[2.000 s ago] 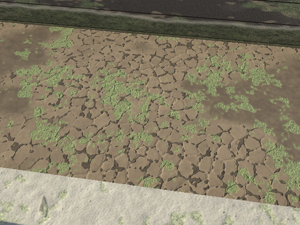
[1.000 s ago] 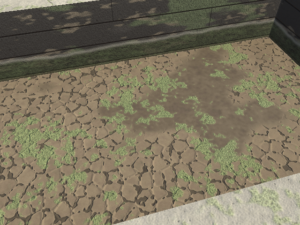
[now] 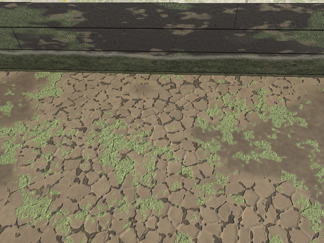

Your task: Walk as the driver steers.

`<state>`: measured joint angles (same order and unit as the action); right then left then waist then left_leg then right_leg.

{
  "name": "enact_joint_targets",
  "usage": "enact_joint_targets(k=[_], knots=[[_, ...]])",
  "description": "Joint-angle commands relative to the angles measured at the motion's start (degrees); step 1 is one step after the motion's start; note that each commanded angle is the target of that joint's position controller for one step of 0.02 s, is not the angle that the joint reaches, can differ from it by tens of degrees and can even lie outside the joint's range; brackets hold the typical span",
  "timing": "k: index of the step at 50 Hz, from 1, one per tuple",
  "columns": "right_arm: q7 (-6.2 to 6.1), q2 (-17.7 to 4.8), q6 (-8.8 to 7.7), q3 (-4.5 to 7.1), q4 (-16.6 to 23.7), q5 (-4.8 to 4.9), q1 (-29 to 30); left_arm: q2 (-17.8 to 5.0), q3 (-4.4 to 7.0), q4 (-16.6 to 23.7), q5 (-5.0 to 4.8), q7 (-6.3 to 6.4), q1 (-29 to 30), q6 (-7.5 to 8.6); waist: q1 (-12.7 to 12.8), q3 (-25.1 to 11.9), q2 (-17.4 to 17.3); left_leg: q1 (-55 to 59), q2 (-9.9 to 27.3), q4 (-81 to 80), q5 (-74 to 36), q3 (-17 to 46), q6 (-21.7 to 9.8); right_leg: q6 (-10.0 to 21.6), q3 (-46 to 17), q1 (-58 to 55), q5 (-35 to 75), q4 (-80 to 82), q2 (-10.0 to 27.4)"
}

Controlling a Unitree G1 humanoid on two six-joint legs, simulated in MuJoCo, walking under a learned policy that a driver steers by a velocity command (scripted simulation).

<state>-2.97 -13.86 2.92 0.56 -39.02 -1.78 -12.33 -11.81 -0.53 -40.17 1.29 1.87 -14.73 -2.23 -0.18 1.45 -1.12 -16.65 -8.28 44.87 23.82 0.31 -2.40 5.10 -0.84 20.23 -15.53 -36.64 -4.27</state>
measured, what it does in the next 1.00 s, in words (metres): steps on the spot, turning right: left foot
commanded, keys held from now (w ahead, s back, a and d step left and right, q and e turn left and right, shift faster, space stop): w+e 0.50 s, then e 0.02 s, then no key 0.48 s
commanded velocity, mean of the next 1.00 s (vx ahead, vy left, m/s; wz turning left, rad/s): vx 0.35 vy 0.00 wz -0.37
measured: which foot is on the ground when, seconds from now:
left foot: up 0.00-0.28, down 0.30-1.00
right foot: down 0.00-1.00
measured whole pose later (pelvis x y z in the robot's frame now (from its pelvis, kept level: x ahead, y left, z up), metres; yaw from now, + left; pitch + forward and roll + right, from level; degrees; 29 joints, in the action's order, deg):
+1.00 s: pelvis +0.04 +0.02 +0.02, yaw -21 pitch -1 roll +0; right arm -0.4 -10.7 2.8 -2.2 -37.5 -1.5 -11.0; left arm -10.0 -2.0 -38.7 0.4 -0.2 -7.1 -5.2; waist 1.3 0.1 -0.1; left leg -8.2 -1.4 25.1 16.3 -5.2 -3.0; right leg 1.5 -13.2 13.2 -10.6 -25.6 -7.9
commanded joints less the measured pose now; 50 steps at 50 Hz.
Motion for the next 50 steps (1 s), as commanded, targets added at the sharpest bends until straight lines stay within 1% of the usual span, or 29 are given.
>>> enact_joint_targets(k=[1,2,3,6,8,9,12,14,15,16,17,18,19,20,22,25,26,28,29,32,34,35,36,38,42,43,48,49,50], knots=[[0.16,-6.2,-0.01,1.56,7.3,-1.88,4.0,-9.3,2.55,3.9,-1.14,-0.53,-3.9,0.50,1.6,-8.7,10.9,-20.4,0.7,24.4,7.8,4.1,6.6,16.2,-28.1,-17.7,52.1,6.4,19.2],[0.48,-6.4,-0.26,1.55,7.6,-1.50,6.3,-7.4,1.94,5.6,-1.13,-0.42,-0.4,0.42,0.8,-7.6,7.0,-19.6,1.3,26.2,3.9,4.3,7.7,14.2,-24.8,-12.4,50.1,7.4,16.9],[0.58,-5.9,-0.17,1.32,8.1,-1.09,7.3,-6.7,1.49,6.5,-0.92,-0.15,2.1,0.45,-0.5,-6.8,6.0,-18.2,2.3,25.1,0.7,4.1,8.4,11.9,-22.1,-8.5,48.8,8.6,14.6],[0.05,-3.6,1.47,0.43,8.2,-1.77,7.2,-6.2,0.88,8.1,-0.33,-0.48,5.5,1.22,-2.1,-8.6,6.0,-12.7,3.4,16.8,-1.7,3.2,9.5,8.0,-18.1,-5.4,49.0,9.1,9.8],[0.26,-2.8,2.09,-0.09,7.9,-1.69,8.1,-6.4,0.84,8.2,-0.10,-0.76,5.8,0.92,-1.5,-10.1,6.3,-10.1,3.9,8.3,-2.1,2.3,8.9,4.5,-18.4,-7.9,43.0,9.5,7.5],[0.34,-2.5,2.11,-0.22,7.8,-1.23,8.9,-6.9,1.10,8.4,0.05,-0.83,6.0,0.50,-0.8,-10.2,6.4,-8.6,4.0,4.3,-2.6,2.2,8.4,3.4,-18.9,-8.5,38.7,9.9,6.9],[0.84,-2.2,1.45,-0.46,8.0,-0.06,11.5,-8.0,1.94,9.3,-0.01,-1.03,7.1,-1.09,1.6,-9.6,6.4,-5.2,4.4,-4.0,-3.8,2.2,6.7,3.0,-23.2,-8.8,21.6,12.2,6.9],[1.52,-0.1,0.38,-1.08,8.1,0.27,11.5,-7.8,2.08,10.3,-0.72,-1.16,9.9,-2.15,1.3,-8.7,5.5,1.3,5.1,-11.4,-8.2,1.3,5.1,3.4,-25.5,-5.0,8.7,13.8,6.8],[1.62,0.9,-0.34,-1.40,7.8,0.07,10.9,-8.0,2.30,10.7,-1.70,-1.05,11.0,-2.45,1.3,-8.2,4.3,6.7,5.5,-14.9,-11.1,0.1,4.1,2.5,-25.8,-1.5,4.0,13.6,6.0],[1.58,1.3,-0.80,-1.46,7.5,-0.70,9.2,-7.4,2.17,11.0,-2.12,-0.99,11.2,-2.47,1.0,-9.0,2.8,13.4,7.5,-13.5,-11.6,0.7,2.8,1.6,-25.4,3.2,0.7,12.0,5.0],[1.76,-1.1,-1.37,-0.80,8.3,-0.96,11.8,-5.3,1.63,12.1,-2.74,-1.39,11.5,-2.41,1.9,-9.5,-5.1,16.2,9.9,-11.8,-10.7,4.0,1.0,-0.8,-19.9,8.9,-7.3,11.5,1.7],[1.94,-1.2,-1.23,-0.88,9.7,-1.20,12.5,-5.7,1.53,12.6,-2.94,-1.71,13.3,-1.91,0.3,-8.1,-7.5,15.2,13.8,-16.3,-6.9,8.4,-1.5,-1.9,-15.5,10.6,-8.7,7.0,-0.8],[1.82,-2.5,-1.26,-0.89,10.8,-1.12,12.7,-5.7,1.53,13.3,-2.49,-2.07,15.6,-1.31,-0.6,-6.1,-9.2,11.0,17.0,-20.3,-5.4,12.7,-2.8,-2.8,-11.9,9.3,-5.2,3.2,-2.4],[1.58,-3.6,-1.22,-0.76,11.2,-0.92,12.6,-6.2,1.68,13.6,-1.63,-2.38,16.5,-0.78,-0.5,-4.5,-7.7,6.9,19.0,-22.8,-4.9,15.1,-3.5,-3.3,-10.0,7.0,-2.9,1.6,-2.5],[1.59,-3.9,-1.47,-0.69,11.2,0.24,12.8,-6.4,1.69,12.3,-0.66,-2.70,15.1,-0.02,0.7,-3.6,-4.0,1.6,17.8,-23.7,-1.5,13.5,-2.9,-3.0,-8.5,0.8,-0.9,2.5,-1.1],[1.83,-2.9,-1.44,-0.95,12.4,0.25,15.0,-6.2,1.52,11.2,-1.23,-2.92,12.8,-0.47,2.9,-2.6,-2.1,0.9,13.5,-20.6,1.5,5.4,-0.3,-1.8,-10.3,-0.4,-1.3,4.6,-0.6],[2.26,-2.4,-1.61,-1.29,12.5,-0.02,13.6,-6.8,1.53,11.4,-1.07,-2.92,13.2,-0.69,2.4,-3.0,0.4,1.8,12.0,-17.8,1.9,2.5,0.1,-0.8,-13.0,0.7,-3.9,6.4,0.7],[2.91,-0.6,-1.76,-1.73,12.7,-0.06,11.8,-8.5,1.74,11.9,-1.31,-2.74,14.0,-0.99,1.4,-2.9,8.4,4.6,8.5,-11.3,1.3,-3.1,1.2,0.8,-21.1,4.3,-9.0,13.5,3.7],[3.08,-0.8,-1.83,-1.69,12.5,-0.11,10.8,-9.0,1.80,12.3,-1.41,-2.68,14.5,-1.18,1.0,-2.2,10.4,5.0,7.1,-10.3,1.9,-4.0,1.5,1.4,-24.7,5.4,-10.5,16.1,4.6],[3.38,-1.1,-2.37,-1.60,11.0,0.04,7.7,-8.1,1.50,12.8,-1.20,-2.29,16.0,-1.75,-0.1,-2.6,8.7,7.7,8.1,-13.5,0.5,-2.5,0.8,0.8,-25.8,5.2,-9.0,17.1,4.5],[3.30,-0.6,-2.89,-1.75,10.1,0.05,6.6,-6.9,1.23,12.4,-1.53,-2.15,16.1,-1.80,-0.2,-3.7,5.7,11.7,10.4,-16.1,-2.8,-1.1,0.0,-1.1,-23.3,5.9,-7.3,16.2,3.5],[2.70,-1.1,-3.25,-1.57,8.7,0.13,5.1,-5.3,0.93,11.8,-1.45,-1.93,15.4,-2.27,0.7,-5.0,2.3,13.7,12.0,-17.6,-4.5,0.7,-0.7,-1.0,-21.3,5.0,-6.7,15.0,3.0],[2.52,-0.9,-3.41,-1.78,8.6,0.32,5.7,-4.9,0.79,11.3,-1.45,-1.93,14.8,-2.41,1.3,-4.4,0.9,13.0,13.3,-18.9,-7.2,1.7,-1.2,-1.7,-19.3,3.9,-4.9,14.5,2.3],[2.43,-0.9,-3.25,-2.01,8.4,0.64,7.0,-4.8,0.67,9.9,-1.00,-2.07,13.8,-2.39,2.2,-3.6,0.2,11.6,14.1,-20.6,-12.3,1.9,-1.2,-2.3,-18.1,1.2,-0.6,14.6,2.0],[2.40,-1.9,-2.24,-1.63,7.0,0.61,5.1,-4.2,0.36,8.0,-1.10,-1.87,12.5,-2.40,1.9,-4.2,-0.6,13.6,14.1,-21.8,-18.5,1.1,-0.6,-2.0,-17.4,-0.2,5.0,14.4,2.4],[2.37,-2.5,-2.02,-1.37,6.7,0.25,4.6,-3.4,0.06,8.3,-1.21,-1.94,13.3,-2.42,2.0,-4.8,-0.7,14.1,14.1,-21.6,-19.7,0.6,-0.4,-1.7,-17.2,-0.8,7.2,14.3,2.3],[2.34,-1.8,-1.17,-1.32,6.0,0.47,4.1,-3.0,-0.22,6.6,-1.21,-1.20,11.7,-2.27,1.6,-5.7,0.2,16.5,14.5,-22.1,-24.4,0.2,-0.7,-1.8,-16.6,-0.8,9.7,14.0,2.8],[2.59,-0.7,-0.69,-1.79,6.7,0.11,4.9,-2.1,-0.46,5.7,-0.35,-2.26,10.1,-2.01,2.5,-4.6,0.3,15.0,16.6,-23.1,-30.2,1.4,-0.9,-1.8,-16.4,-2.5,12.3,16.3,3.8],[2.76,-1.2,-0.42,-1.56,6.5,0.09,4.9,-2.2,-0.32,4.9,-0.60,-2.55,9.3,-1.74,2.4,-5.1,0.2,16.0,16.1,-23.5,-30.6,1.1,-0.7,-1.8,-16.4,-3.1,13.5,16.7,3.8]])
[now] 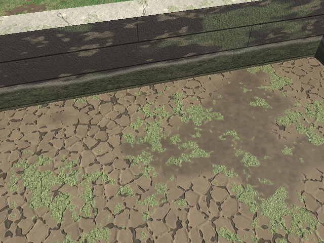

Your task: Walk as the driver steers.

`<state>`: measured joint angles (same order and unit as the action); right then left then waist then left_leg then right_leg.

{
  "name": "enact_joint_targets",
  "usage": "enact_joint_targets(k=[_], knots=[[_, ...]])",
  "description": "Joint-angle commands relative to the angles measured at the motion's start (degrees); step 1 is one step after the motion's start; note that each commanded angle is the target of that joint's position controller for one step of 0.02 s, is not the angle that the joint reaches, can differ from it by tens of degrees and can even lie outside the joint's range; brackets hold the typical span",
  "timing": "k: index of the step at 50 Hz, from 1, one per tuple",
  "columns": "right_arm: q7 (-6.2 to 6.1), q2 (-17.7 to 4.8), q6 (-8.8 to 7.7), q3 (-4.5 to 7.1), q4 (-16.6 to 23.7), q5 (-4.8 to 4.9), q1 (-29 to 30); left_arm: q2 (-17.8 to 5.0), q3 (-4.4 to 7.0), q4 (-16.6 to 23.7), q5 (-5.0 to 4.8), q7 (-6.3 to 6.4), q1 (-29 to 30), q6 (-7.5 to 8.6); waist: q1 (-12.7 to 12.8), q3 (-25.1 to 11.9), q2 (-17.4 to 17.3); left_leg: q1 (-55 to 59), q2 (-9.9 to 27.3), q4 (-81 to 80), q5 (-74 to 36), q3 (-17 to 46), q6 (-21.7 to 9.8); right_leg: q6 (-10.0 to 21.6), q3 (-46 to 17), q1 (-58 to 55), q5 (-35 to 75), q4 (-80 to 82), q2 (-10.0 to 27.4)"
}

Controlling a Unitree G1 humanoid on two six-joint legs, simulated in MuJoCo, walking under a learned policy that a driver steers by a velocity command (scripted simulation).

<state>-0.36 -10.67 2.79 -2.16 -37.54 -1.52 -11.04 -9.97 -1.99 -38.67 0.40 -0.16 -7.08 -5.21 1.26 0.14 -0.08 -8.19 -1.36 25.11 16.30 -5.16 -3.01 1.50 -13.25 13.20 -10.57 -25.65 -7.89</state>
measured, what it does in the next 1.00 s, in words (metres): stands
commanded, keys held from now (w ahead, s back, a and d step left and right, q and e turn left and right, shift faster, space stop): no key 0.48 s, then w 0.52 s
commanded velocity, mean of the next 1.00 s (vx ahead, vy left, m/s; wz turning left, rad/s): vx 0.17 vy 0.00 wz -0.02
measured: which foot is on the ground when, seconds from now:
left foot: down 0.00-1.00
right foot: down 0.00-1.00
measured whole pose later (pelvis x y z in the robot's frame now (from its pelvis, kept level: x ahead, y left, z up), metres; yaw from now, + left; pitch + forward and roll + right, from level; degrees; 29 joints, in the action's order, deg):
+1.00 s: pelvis +0.00 +0.01 -0.01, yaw +2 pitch -2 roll +0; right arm -0.5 -10.1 4.3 -1.6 -32.7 -1.4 -6.8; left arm -9.6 -2.4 -37.1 1.2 0.1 -2.3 -4.3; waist 0.6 1.8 -1.0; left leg -11.5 -1.9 34.4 21.4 -4.2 -3.7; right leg 1.1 -9.8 16.2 -16.1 -34.7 -6.8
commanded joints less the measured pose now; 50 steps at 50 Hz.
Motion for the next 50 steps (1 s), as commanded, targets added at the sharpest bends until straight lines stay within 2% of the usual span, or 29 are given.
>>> enact_joint_targets(k=[1,11,24,25,27,31,37,42,50], knots=[[0.22,-4.8,-0.08,1.37,4.9,-0.15,3.3,-4.3,1.20,3.0,0.24,-0.59,1.9,1.42,0.4,-4.1,-0.7,8.2,9.2,-3.9,-23.3,6.5,0.1,1.9,-3.7,3.3,9.5,6.0,7.4],[0.42,-4.3,0.71,1.54,4.2,0.40,4.2,-4.2,1.27,0.7,-0.07,-0.12,0.5,1.88,-0.3,-4.6,-0.8,10.4,8.6,-7.3,-19.9,6.7,0.3,1.6,-3.2,1.9,10.8,9.1,8.7],[0.37,-4.3,0.30,1.42,3.7,0.62,4.1,-4.2,1.38,0.0,0.10,0.16,0.0,1.68,-0.2,-4.0,-0.4,8.8,8.1,-8.8,-18.2,7.3,0.5,1.3,-2.7,1.3,10.0,9.4,9.6],[0.37,-3.6,0.22,1.07,3.6,0.47,4.1,-3.6,1.16,-0.2,0.14,0.19,0.1,1.61,-0.3,-4.8,-0.1,8.6,7.8,-9.4,-14.9,7.1,0.7,1.2,-2.8,0.4,8.9,10.3,9.7],[0.23,-3.0,0.16,0.74,3.9,0.41,5.2,-3.0,0.93,0.6,0.18,0.29,2.6,1.45,-0.6,-3.8,0.2,7.2,6.8,-9.9,-9.6,7.0,1.2,1.2,-2.6,0.4,8.8,9.9,9.4],[-0.03,-4.2,0.20,1.22,4.8,0.71,5.4,-3.2,0.93,1.9,0.41,0.52,4.2,1.44,-0.9,-3.3,-1.0,7.1,6.4,-7.3,-5.2,7.5,0.0,1.6,0.1,4.3,4.3,4.7,7.0],[-0.40,-4.7,0.29,1.65,6.9,0.79,6.0,-3.0,0.83,3.9,1.04,0.43,5.5,1.63,-0.2,-2.4,-2.0,4.9,8.4,-2.9,-10.8,8.6,-2.1,1.6,2.9,6.7,2.8,-1.3,5.6],[-0.36,-4.5,0.51,1.81,8.6,0.47,6.5,-3.2,0.74,5.3,1.00,0.47,7.2,1.75,-0.4,-3.7,-0.9,3.7,7.1,1.6,-14.3,7.0,-1.2,2.0,3.4,5.4,8.7,-4.5,5.4],[-0.25,-3.5,0.60,1.75,10.5,-0.05,7.7,-3.6,0.47,7.2,0.66,0.26,10.2,1.80,-0.8,-5.9,0.0,2.1,5.6,6.2,-11.8,5.3,0.5,2.6,2.5,4.5,15.8,-6.8,5.9]])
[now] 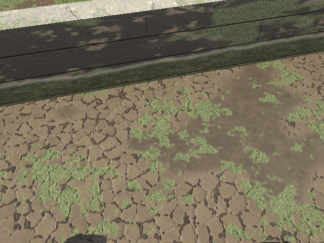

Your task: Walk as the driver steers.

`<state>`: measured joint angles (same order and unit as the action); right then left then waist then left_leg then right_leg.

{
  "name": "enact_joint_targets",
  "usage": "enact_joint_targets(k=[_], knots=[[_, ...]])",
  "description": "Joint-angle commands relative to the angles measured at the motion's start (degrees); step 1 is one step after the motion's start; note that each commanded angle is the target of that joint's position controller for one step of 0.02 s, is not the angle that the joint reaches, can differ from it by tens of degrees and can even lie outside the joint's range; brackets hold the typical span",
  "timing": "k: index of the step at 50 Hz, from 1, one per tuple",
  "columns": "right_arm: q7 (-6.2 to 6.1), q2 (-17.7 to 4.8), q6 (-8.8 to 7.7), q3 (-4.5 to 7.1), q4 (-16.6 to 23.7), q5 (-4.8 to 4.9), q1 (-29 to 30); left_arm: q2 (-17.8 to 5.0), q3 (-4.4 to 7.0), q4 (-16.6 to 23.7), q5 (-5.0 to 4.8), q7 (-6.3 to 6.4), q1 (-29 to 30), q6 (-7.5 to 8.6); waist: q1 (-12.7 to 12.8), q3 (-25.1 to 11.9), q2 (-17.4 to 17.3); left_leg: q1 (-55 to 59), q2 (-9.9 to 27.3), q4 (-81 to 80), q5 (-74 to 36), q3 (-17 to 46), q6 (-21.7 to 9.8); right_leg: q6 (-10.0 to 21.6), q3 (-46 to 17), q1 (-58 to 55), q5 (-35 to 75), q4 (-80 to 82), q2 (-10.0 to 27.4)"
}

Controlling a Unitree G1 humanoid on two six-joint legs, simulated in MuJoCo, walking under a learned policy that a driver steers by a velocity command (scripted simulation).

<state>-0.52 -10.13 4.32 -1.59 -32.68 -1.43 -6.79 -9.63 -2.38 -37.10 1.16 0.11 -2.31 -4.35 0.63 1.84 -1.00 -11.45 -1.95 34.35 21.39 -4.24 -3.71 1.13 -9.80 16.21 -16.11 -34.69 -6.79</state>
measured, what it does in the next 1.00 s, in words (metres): stands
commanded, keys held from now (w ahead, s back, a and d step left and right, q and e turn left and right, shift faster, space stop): w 1.00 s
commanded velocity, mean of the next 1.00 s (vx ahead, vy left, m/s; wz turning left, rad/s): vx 0.49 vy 0.00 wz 0.00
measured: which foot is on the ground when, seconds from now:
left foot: down 0.00-1.00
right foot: down 0.00-1.00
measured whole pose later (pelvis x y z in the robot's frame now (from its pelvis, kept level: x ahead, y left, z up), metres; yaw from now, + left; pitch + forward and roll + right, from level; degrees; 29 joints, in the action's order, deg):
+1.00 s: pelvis +0.00 -0.02 +0.00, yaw -1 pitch -2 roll +0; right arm -0.5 -8.8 3.5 -2.0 -31.8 -1.7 -8.5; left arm -9.0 -3.7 -34.7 0.4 -0.5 -2.3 -3.6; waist 0.6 -0.3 -0.4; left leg -12.5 0.3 37.3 23.0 -4.5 -1.8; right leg 3.0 -7.8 17.5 -16.8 -37.0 -8.1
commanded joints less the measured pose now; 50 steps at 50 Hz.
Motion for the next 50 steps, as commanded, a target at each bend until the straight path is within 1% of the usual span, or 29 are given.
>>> enact_joint_targets(k=[1,6,7,8,12,13,14,15,17,18,20,22,24,26,27,29,30,32,34,36,38,40,42,44,45,46,48,49,50], knots=[[-0.07,-3.9,-0.97,1.16,5.8,-0.16,3.7,-3.9,0.82,5.8,-0.13,-0.07,5.7,0.94,-0.2,-7.7,0.8,5.1,6.2,-2.8,-16.3,4.4,1.4,3.0,-1.0,1.5,21.4,2.1,4.8],[0.14,-3.2,-0.71,1.10,6.9,-0.22,4.9,-3.7,0.59,6.3,-0.44,-0.57,6.9,1.39,-0.1,-7.5,0.6,3.6,6.5,-3.3,-11.7,4.4,1.3,3.0,-1.4,1.6,19.1,3.0,4.9],[0.17,-2.9,-1.30,1.11,5.7,-0.52,2.3,-4.1,0.61,5.3,-1.09,0.44,4.4,1.20,-0.9,-11.2,0.7,5.3,5.0,-4.0,-0.6,2.9,1.8,3.3,-3.7,0.1,7.8,5.2,5.2],[0.28,-2.1,-1.49,0.61,6.2,-0.35,3.4,-4.4,0.54,6.1,-1.35,0.59,6.5,0.88,-1.1,-6.6,1.6,3.4,4.6,-4.3,0.6,2.8,1.9,3.3,-4.6,2.9,4.3,6.4,5.4],[0.21,-2.1,-2.18,0.27,6.2,-0.23,3.1,-4.5,0.39,7.0,-1.36,0.43,6.9,0.71,-0.8,-3.5,2.3,3.0,5.0,-4.0,-0.1,3.2,1.4,3.0,-5.5,6.4,0.4,7.7,5.4],[0.10,-2.7,-1.90,0.26,7.5,0.26,5.1,-3.6,0.08,8.2,-1.09,-0.66,9.0,1.17,0.1,-1.5,0.8,1.6,6.9,-4.3,-9.0,5.3,1.0,2.8,-2.5,6.8,11.9,4.3,4.9],[0.06,-3.6,-1.80,0.80,7.1,0.09,4.3,-3.6,0.19,7.7,-0.28,-0.96,7.3,1.55,0.6,-4.4,0.0,2.1,7.8,-4.3,-11.0,6.1,0.6,2.7,-1.7,4.6,14.9,3.4,4.5],[0.06,-3.4,-2.28,0.95,5.8,-0.43,1.5,-4.0,0.33,6.1,-0.64,-0.01,4.2,1.52,-0.4,-8.9,0.2,4.1,6.3,-4.7,-1.3,4.3,1.1,3.0,-3.1,1.8,5.8,5.1,4.4],[0.10,-2.4,-2.46,0.38,6.1,-0.28,2.7,-3.9,0.22,7.1,-1.02,0.29,6.5,1.18,-0.4,-5.1,1.2,2.5,5.6,-4.7,-0.2,3.8,1.2,3.0,-4.0,3.9,3.4,5.8,4.6],[0.03,-2.8,-1.99,0.39,7.4,0.37,5.1,-3.2,-0.06,8.4,-0.81,-0.71,8.9,1.39,0.5,-2.2,0.1,0.9,7.0,-4.4,-9.6,5.4,0.9,2.8,-1.8,5.2,13.8,3.3,4.7],[0.04,-3.2,-2.16,0.93,5.8,-0.50,1.3,-3.9,0.19,6.3,-0.76,0.00,4.3,1.50,-0.4,-9.3,0.8,4.1,5.8,-3.8,-1.7,3.5,1.4,3.1,-3.2,1.8,7.0,4.8,4.5],[-0.02,-2.6,-1.86,0.41,7.3,0.06,4.4,-3.0,-0.15,8.5,-0.76,-0.70,8.9,1.53,0.3,-3.1,0.9,1.4,6.8,-3.6,-10.1,4.8,1.3,3.0,-1.8,5.0,15.2,3.1,4.7],[-0.02,-3.2,-2.12,1.06,5.7,-0.56,0.8,-3.9,0.14,6.5,-0.85,0.08,4.3,1.59,-0.6,-9.9,1.2,4.7,5.5,-2.9,-1.7,2.9,1.7,3.3,-3.5,1.7,7.8,4.9,4.8],[0.03,-2.2,-2.28,0.47,5.9,-0.56,1.6,-3.8,0.06,7.5,-1.19,0.34,6.8,1.23,-0.8,-5.8,2.4,3.4,5.0,-3.0,-0.8,2.7,1.7,3.5,-4.7,4.5,4.4,6.1,5.0],[-0.04,-2.6,-1.84,0.46,7.2,0.02,4.2,-3.0,-0.27,8.8,-0.98,-0.69,9.1,1.45,0.2,-2.8,0.8,1.9,6.5,-2.9,-10.3,4.3,1.4,3.2,-2.1,5.8,15.1,3.4,4.9],[-0.05,-3.4,-1.52,0.98,6.9,-0.31,3.2,-3.5,-0.05,7.8,-0.18,-1.01,6.7,1.86,0.4,-6.5,0.6,3.1,7.2,-2.1,-13.0,4.6,1.3,3.2,-1.3,3.7,18.7,2.5,4.5],[-0.08,-3.1,-2.09,1.08,5.6,-0.67,0.1,-3.9,0.12,6.5,-0.85,0.07,4.0,1.79,-0.7,-11.3,1.3,5.6,5.7,-2.3,-2.6,2.8,1.8,3.4,-3.3,1.4,8.5,4.6,4.6],[-0.11,-2.6,-1.75,0.53,7.1,-0.02,4.3,-3.0,-0.28,8.8,-0.89,-0.70,9.0,1.60,0.1,-3.4,0.5,1.9,6.5,-2.7,-10.3,4.1,1.6,3.2,-1.9,5.3,15.9,3.1,4.9],[-0.06,-3.0,-1.98,1.05,5.7,-0.57,0.8,-3.9,0.04,6.7,-0.94,0.00,4.3,1.60,-0.6,-9.8,1.1,5.0,5.5,-2.1,-1.9,2.6,1.9,3.4,-3.5,2.4,8.0,4.9,4.8],[-0.08,-2.3,-1.67,0.41,7.2,-0.07,4.3,-3.0,-0.32,8.9,-0.91,-0.78,8.9,1.59,0.1,-3.3,0.8,1.9,6.6,-2.5,-10.3,4.1,1.6,3.2,-1.9,5.8,15.5,3.1,4.8],[-0.07,-3.0,-2.02,1.04,5.6,-0.55,0.8,-3.9,0.00,6.8,-0.90,-0.03,4.2,1.68,-0.6,-9.9,1.0,5.0,5.6,-2.1,-1.9,2.6,1.9,3.4,-3.5,2.5,7.7,4.9,4.8],[-0.11,-2.3,-1.72,0.41,7.2,-0.05,4.4,-2.9,-0.36,9.0,-0.91,-0.80,8.9,1.67,0.2,-3.2,0.7,1.8,6.7,-2.5,-10.3,4.2,1.6,3.2,-1.8,5.9,15.4,3.1,4.8],[-0.08,-2.9,-2.04,1.01,5.6,-0.53,0.9,-3.8,-0.03,6.9,-0.90,-0.06,4.2,1.72,-0.6,-9.8,0.9,4.9,5.6,-2.1,-1.9,2.7,1.8,3.4,-3.3,2.5,7.5,4.9,4.8],[-0.10,-2.2,-1.73,0.38,7.1,-0.03,4.5,-2.8,-0.39,9.1,-0.89,-0.82,8.9,1.71,0.2,-3.2,0.6,1.7,6.8,-2.5,-10.3,4.2,1.6,3.2,-1.7,5.9,15.2,3.1,4.8],[-0.09,-2.9,-1.59,0.83,6.9,-0.17,4.1,-2.8,-0.31,8.5,-0.31,-1.04,7.2,1.91,0.7,-5.7,-0.1,2.5,7.2,-2.1,-11.8,4.6,1.3,3.1,-1.2,4.3,17.3,2.7,4.7],[-0.08,-2.8,-2.06,0.99,5.6,-0.52,0.9,-3.7,-0.06,7.0,-0.89,-0.07,4.2,1.75,-0.6,-9.9,0.9,4.8,5.7,-2.1,-1.8,2.7,1.8,3.3,-3.2,2.5,7.3,4.9,4.8],[-0.10,-2.1,-1.74,0.36,7.1,-0.03,4.5,-2.7,-0.42,9.1,-0.87,-0.82,8.8,1.74,0.3,-3.2,0.6,1.6,6.8,-2.5,-10.3,4.2,1.6,3.1,-1.6,5.8,15.0,3.1,4.8],[-0.08,-2.9,-1.60,0.80,6.8,-0.17,4.1,-2.7,-0.34,8.6,-0.29,-1.04,7.2,1.93,0.7,-5.7,-0.1,2.4,7.2,-2.1,-11.8,4.6,1.3,3.1,-1.1,4.3,17.1,2.6,4.8],[-0.08,-2.7,-2.07,0.96,5.6,-0.51,0.9,-3.6,-0.08,7.0,-0.88,-0.08,4.2,1.78,-0.5,-9.9,1.0,4.8,5.7,-2.1,-1.8,2.7,1.8,3.3,-3.1,2.5,7.2,4.8,4.8]])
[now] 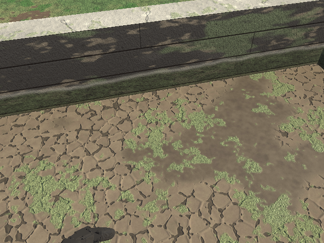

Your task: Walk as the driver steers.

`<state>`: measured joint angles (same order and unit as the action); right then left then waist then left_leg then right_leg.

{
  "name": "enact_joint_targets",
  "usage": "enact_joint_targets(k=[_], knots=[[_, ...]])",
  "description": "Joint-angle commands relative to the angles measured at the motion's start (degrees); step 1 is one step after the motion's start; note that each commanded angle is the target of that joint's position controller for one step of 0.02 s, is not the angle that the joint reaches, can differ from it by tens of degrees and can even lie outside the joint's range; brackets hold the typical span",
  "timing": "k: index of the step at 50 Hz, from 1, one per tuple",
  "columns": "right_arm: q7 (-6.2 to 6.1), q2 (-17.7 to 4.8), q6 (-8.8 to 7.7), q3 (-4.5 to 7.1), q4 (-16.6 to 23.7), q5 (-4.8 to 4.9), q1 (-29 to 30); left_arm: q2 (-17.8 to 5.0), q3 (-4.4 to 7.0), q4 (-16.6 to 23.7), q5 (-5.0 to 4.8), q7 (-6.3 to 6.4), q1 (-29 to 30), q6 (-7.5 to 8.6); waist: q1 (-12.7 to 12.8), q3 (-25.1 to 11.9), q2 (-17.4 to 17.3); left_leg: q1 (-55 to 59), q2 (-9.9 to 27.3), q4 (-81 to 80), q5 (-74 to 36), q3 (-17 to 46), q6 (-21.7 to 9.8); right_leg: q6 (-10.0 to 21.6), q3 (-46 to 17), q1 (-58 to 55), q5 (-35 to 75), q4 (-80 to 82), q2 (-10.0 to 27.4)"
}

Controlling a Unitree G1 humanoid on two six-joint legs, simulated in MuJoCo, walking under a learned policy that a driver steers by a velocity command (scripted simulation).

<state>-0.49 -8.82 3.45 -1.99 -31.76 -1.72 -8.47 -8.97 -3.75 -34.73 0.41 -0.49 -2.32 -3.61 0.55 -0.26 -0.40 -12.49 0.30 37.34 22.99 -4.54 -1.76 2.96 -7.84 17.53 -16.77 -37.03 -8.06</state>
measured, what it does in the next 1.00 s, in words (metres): stands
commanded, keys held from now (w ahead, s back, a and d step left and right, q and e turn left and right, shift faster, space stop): w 1.00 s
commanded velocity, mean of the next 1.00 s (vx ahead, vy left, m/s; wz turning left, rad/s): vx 0.50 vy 0.00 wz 0.00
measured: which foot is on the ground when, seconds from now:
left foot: down 0.00-1.00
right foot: down 0.00-1.00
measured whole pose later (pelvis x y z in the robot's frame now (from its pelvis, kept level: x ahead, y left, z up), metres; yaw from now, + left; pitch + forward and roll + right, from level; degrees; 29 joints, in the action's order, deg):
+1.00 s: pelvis +0.00 +0.00 +0.00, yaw +0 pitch -2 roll +0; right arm -0.4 -8.5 3.4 -2.3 -31.9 -1.7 -8.8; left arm -8.6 -3.8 -34.7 0.3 -0.2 -2.9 -3.6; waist 0.5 -0.6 -0.2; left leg -12.3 0.3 37.4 23.2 -4.9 -1.8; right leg 2.9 -6.7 17.7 -17.1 -37.4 -7.3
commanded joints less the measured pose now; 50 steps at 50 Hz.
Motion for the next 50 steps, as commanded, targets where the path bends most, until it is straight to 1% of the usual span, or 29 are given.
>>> enact_joint_targets(k=[1,2,4,6,7,9,10,13,15,16,18,20,22,24,26,28,30,32,34,36,38,40,41,43,44,46,47,49,50], knots=[[-0.05,-3.2,-1.27,0.88,5.0,-0.20,3.2,-4.3,1.27,5.2,-0.42,0.71,6.2,0.80,-0.8,-4.2,1.5,4.4,3.1,-5.5,-2.5,2.8,-0.1,1.5,-5.8,3.2,5.5,8.0,6.2],[-0.13,-3.4,-0.87,0.73,6.2,0.27,6.2,-3.3,0.93,6.8,-0.11,-0.23,8.8,1.02,0.4,-1.1,0.0,2.5,4.6,-5.5,-11.9,4.6,-0.4,1.3,-3.4,4.5,15.5,5.4,6.1],[-0.12,-4.0,-1.20,1.33,4.6,-0.21,2.6,-4.2,1.27,4.7,-0.12,0.52,4.2,1.06,-0.5,-7.8,0.4,5.8,3.5,-5.2,-3.3,3.1,-0.1,1.5,-5.0,1.2,7.6,7.2,6.1],[-0.06,-3.0,-1.40,0.74,4.9,-0.19,3.5,-4.1,1.21,5.6,-0.44,0.78,6.7,0.70,-0.6,-3.5,1.4,4.2,3.1,-5.7,-2.2,3.0,-0.2,1.5,-6.0,3.7,4.2,8.3,6.3],[-0.12,-3.5,-0.94,0.72,6.1,0.37,6.2,-3.2,0.89,6.9,-0.19,-0.22,8.8,0.95,0.4,-0.5,-0.2,2.4,4.5,-5.6,-12.0,4.7,-0.5,1.3,-3.4,4.9,14.9,5.5,6.2],[-0.10,-4.3,-0.65,1.20,5.9,0.07,5.2,-3.6,1.12,5.9,0.68,-0.52,6.5,1.33,0.7,-4.1,-0.4,3.6,5.2,-4.9,-14.6,5.0,-0.6,1.2,-2.6,2.8,18.2,4.7,5.9],[-0.15,-3.9,-1.26,1.28,4.5,-0.29,2.0,-4.1,1.29,4.5,-0.06,0.56,3.8,1.25,-0.5,-9.0,0.4,6.2,3.7,-5.2,-4.0,3.2,-0.2,1.4,-4.6,0.4,8.1,6.8,6.0],[-0.12,-3.5,-0.90,0.70,6.1,0.41,6.4,-3.1,0.87,6.9,-0.24,-0.20,8.9,0.95,0.5,-0.4,-0.4,2.2,4.5,-5.6,-11.9,4.6,-0.5,1.2,-3.2,4.8,15.0,5.3,6.3],[-0.08,-4.2,-0.58,1.14,5.9,0.07,5.2,-3.6,1.10,6.0,0.67,-0.51,6.5,1.31,0.8,-4.0,-0.3,3.4,5.2,-4.9,-14.5,5.0,-0.6,1.2,-2.4,2.9,18.2,4.6,6.0],[-0.13,-3.8,-1.20,1.22,4.6,-0.29,2.0,-4.0,1.27,4.6,-0.05,0.57,3.8,1.24,-0.5,-9.0,0.5,6.1,3.7,-5.2,-3.9,3.2,-0.2,1.4,-4.5,0.4,8.0,6.7,6.0],[-0.14,-3.5,-0.87,0.72,6.1,0.32,6.1,-3.0,0.89,6.8,-0.07,-0.16,8.8,1.10,0.4,-1.2,-0.2,2.2,4.6,-5.7,-11.8,4.6,-0.4,1.3,-3.0,4.1,15.5,5.1,6.3],[-0.11,-3.8,-1.14,1.22,4.7,-0.19,2.6,-3.9,1.22,4.7,-0.13,0.55,4.2,1.07,-0.5,-7.6,0.4,5.5,3.5,-5.2,-3.2,3.1,-0.1,1.4,-4.6,1.3,7.3,7.0,6.3],[-0.10,-3.2,-0.80,0.60,6.2,0.27,6.1,-3.1,0.88,6.8,-0.08,-0.20,8.7,1.08,0.4,-1.0,0.1,2.1,4.6,-5.6,-11.8,4.6,-0.4,1.2,-3.0,4.5,15.1,5.2,6.3],[-0.10,-3.9,-1.19,1.21,4.6,-0.19,2.4,-3.9,1.21,4.7,-0.09,0.55,4.1,1.13,-0.5,-7.7,0.4,5.5,3.5,-5.2,-3.2,3.1,-0.2,1.4,-4.6,1.2,7.1,7.0,6.3],[-0.11,-3.3,-0.85,0.60,6.2,0.28,6.1,-3.1,0.88,6.9,-0.07,-0.19,8.7,1.13,0.4,-1.0,0.0,2.1,4.7,-5.6,-11.8,4.7,-0.5,1.2,-2.9,4.4,15.0,5.1,6.3],[-0.10,-3.9,-1.20,1.18,4.6,-0.17,2.5,-3.9,1.20,4.7,-0.08,0.55,4.0,1.14,-0.4,-7.7,0.3,5.4,3.5,-5.3,-3.2,3.2,-0.2,1.4,-4.5,1.2,7.0,6.9,6.3],[-0.10,-3.2,-0.85,0.57,6.2,0.29,6.1,-3.0,0.87,6.9,-0.06,-0.19,8.6,1.14,0.5,-1.0,0.0,2.0,4.7,-5.7,-11.9,4.7,-0.5,1.2,-2.8,4.4,15.0,5.1,6.3],[-0.10,-3.8,-1.21,1.16,4.6,-0.17,2.4,-3.8,1.19,4.7,-0.07,0.55,4.0,1.15,-0.4,-7.7,0.3,5.3,3.5,-5.3,-3.3,3.2,-0.2,1.4,-4.4,1.2,7.0,6.9,6.3],[-0.10,-3.2,-0.85,0.55,6.2,0.28,6.0,-3.0,0.86,6.9,-0.05,-0.18,8.6,1.15,0.5,-1.0,0.0,1.9,4.7,-5.7,-12.0,4.8,-0.5,1.2,-2.7,4.3,15.0,5.0,6.4],[-0.10,-3.8,-1.20,1.14,4.6,-0.17,2.4,-3.8,1.18,4.7,-0.07,0.56,4.0,1.16,-0.4,-7.8,0.3,5.3,3.5,-5.3,-3.3,3.2,-0.2,1.4,-4.3,1.1,7.0,6.9,6.3],[-0.10,-3.2,-0.84,0.54,6.1,0.28,6.0,-2.9,0.86,6.9,-0.04,-0.17,8.6,1.16,0.5,-1.0,0.1,1.9,4.7,-5.7,-12.0,4.8,-0.5,1.2,-2.6,4.3,15.0,5.0,6.4],[-0.07,-4.1,-0.60,1.10,5.9,0.08,5.3,-3.2,1.02,6.0,0.67,-0.44,6.4,1.41,0.8,-4.2,-0.4,3.1,5.0,-4.8,-14.0,4.8,-0.5,1.2,-2.0,2.6,17.9,4.6,6.3],[-0.12,-3.5,-1.17,1.08,4.6,-0.25,2.1,-3.7,1.18,4.6,-0.10,0.61,3.8,1.27,-0.5,-8.8,0.5,5.7,3.6,-5.1,-3.3,3.1,-0.1,1.4,-4.1,0.6,7.4,6.7,6.3],[-0.04,-2.8,-1.36,0.58,4.9,-0.12,3.4,-3.6,1.09,5.7,-0.42,0.86,6.7,0.81,-0.6,-3.5,1.3,3.5,3.0,-5.7,-1.7,3.0,-0.3,1.4,-5.3,3.5,3.7,8.1,6.7],[-0.07,-3.2,-0.84,0.53,6.2,0.39,6.4,-2.8,0.78,6.9,-0.25,-0.15,8.7,1.03,0.5,-0.4,-0.2,1.7,4.4,-5.6,-11.6,4.6,-0.5,1.2,-2.7,4.8,14.3,5.3,6.6],[-0.03,-4.0,-0.56,0.99,5.9,0.08,5.2,-3.2,1.01,6.0,0.72,-0.48,6.4,1.40,0.8,-4.0,-0.2,3.0,5.2,-4.9,-14.2,5.0,-0.6,1.2,-1.9,2.8,17.5,4.5,6.3],[-0.10,-3.6,-1.20,1.06,4.6,-0.25,1.9,-3.7,1.18,4.6,-0.01,0.59,3.7,1.32,-0.5,-8.9,0.5,5.7,3.7,-5.3,-3.5,3.3,-0.2,1.4,-3.9,0.5,7.2,6.6,6.3],[-0.05,-2.8,-1.40,0.56,4.9,-0.09,3.3,-3.5,1.09,5.7,-0.38,0.85,6.6,0.85,-0.6,-3.5,1.2,3.4,3.1,-5.8,-1.8,3.1,-0.3,1.4,-5.1,3.4,3.7,8.0,6.7],[-0.08,-3.3,-0.86,0.52,6.2,0.41,6.3,-2.8,0.79,6.9,-0.22,-0.15,8.6,1.07,0.6,-0.3,-0.3,1.6,4.5,-5.7,-11.7,4.7,-0.5,1.2,-2.5,4.7,14.3,5.2,6.6]])
Keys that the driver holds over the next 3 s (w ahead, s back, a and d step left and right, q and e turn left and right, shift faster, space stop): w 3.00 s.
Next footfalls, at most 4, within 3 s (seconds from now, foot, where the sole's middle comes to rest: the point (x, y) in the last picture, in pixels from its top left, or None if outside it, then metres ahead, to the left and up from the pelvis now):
none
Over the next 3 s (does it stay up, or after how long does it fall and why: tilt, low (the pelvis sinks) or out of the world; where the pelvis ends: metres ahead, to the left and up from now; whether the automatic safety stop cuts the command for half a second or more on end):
stays up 0.00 0.00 0.00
